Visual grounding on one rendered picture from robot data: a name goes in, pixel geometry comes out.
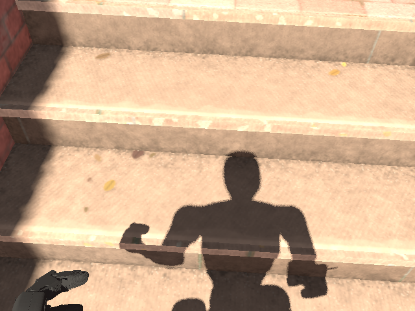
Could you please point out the robot left hand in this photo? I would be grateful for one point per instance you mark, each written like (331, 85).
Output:
(49, 286)

